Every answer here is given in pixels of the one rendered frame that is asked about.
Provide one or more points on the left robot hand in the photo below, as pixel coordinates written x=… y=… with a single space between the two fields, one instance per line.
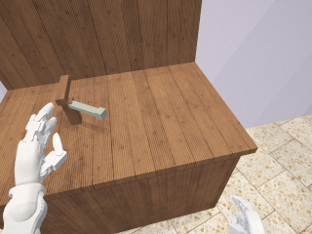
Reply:
x=30 y=154

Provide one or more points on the counter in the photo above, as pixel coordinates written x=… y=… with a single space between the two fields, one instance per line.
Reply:
x=169 y=142

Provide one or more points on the right robot hand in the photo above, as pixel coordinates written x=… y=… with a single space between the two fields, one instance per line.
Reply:
x=248 y=223

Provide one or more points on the tap lever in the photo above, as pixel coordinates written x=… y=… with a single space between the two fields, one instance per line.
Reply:
x=100 y=113

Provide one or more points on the left robot forearm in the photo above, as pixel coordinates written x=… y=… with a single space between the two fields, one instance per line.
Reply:
x=26 y=211

